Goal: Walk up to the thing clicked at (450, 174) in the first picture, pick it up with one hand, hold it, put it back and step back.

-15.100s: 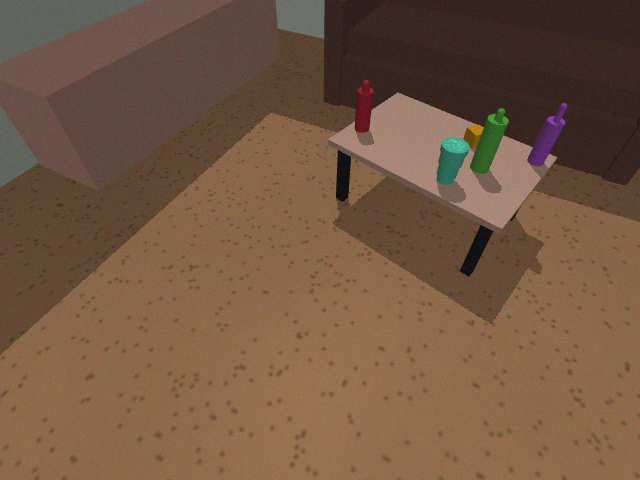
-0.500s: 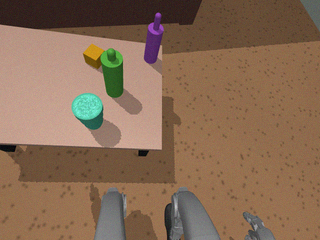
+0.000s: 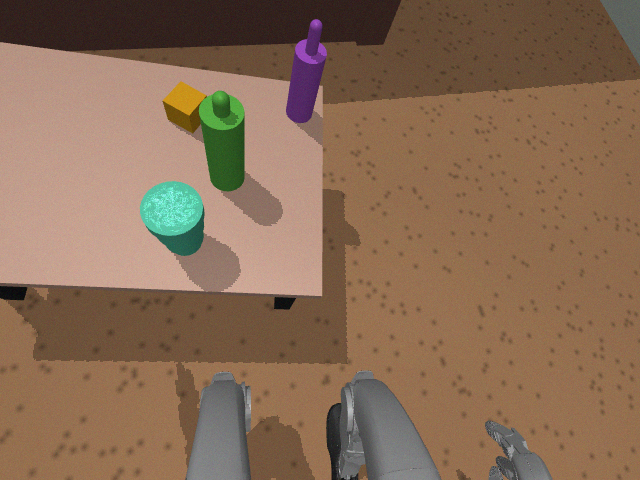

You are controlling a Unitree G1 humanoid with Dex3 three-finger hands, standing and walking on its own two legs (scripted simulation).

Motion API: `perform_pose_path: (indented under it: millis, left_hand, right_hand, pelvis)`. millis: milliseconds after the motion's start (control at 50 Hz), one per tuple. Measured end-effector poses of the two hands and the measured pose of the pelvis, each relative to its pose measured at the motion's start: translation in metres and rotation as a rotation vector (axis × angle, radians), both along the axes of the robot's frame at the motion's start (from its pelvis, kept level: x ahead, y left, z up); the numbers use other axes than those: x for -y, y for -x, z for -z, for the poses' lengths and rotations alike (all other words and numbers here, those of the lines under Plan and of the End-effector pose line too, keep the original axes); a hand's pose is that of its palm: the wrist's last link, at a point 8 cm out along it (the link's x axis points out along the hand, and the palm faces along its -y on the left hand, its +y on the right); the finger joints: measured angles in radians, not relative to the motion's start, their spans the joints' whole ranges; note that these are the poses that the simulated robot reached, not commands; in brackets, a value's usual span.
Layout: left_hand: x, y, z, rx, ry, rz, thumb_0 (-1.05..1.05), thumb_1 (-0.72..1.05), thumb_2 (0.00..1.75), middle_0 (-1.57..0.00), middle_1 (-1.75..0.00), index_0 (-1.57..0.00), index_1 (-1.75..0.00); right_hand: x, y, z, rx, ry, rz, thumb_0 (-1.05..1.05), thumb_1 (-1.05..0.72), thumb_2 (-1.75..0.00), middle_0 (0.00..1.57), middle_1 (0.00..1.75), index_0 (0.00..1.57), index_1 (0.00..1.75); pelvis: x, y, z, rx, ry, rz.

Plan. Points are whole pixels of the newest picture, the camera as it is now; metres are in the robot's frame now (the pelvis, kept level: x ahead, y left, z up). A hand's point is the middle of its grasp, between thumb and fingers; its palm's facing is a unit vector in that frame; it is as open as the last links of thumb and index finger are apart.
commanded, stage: go down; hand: left
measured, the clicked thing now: (179, 226) +0.49 +0.20 -0.24
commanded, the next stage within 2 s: approach in 0.76 s
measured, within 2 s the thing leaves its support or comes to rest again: neither
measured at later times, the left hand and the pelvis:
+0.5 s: hand out of the picture +0.42 +0.42 +0.06, palm faces +0.26 -0.97 +0.01, open 17.2 cm; pelvis +0.00 +0.00 +0.00, yaw +0 degrees
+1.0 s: hand out of the picture +0.42 +0.41 +0.05, palm faces +0.26 -0.97 +0.01, open 17.4 cm; pelvis +0.00 +0.00 -0.01, yaw +0 degrees
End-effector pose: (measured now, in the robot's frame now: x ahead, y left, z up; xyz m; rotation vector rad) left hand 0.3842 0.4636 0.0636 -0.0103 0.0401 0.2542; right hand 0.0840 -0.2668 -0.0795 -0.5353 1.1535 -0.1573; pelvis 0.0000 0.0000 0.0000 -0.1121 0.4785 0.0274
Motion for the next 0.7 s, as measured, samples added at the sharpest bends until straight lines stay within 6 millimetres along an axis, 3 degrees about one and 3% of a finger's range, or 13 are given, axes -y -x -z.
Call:
perform_pose_path:
  millis: [700]
  left_hand:
    - [0.0023, -0.0054, 0.0031, -0.011, -0.001, -0.007, -0.02, -0.45, 0.07, -0.03, -0.06, -0.03, -0.06]
  right_hand:
    - [0.0019, 0.0033, 0.0064, -0.018, -0.010, 0.013, 0.01, -0.90, -0.90, 0.20, 0.30, 0.21, 0.30]
  pelvis:
    - [0.0018, -0.0014, 0.0037, -0.014, -0.001, 0.002]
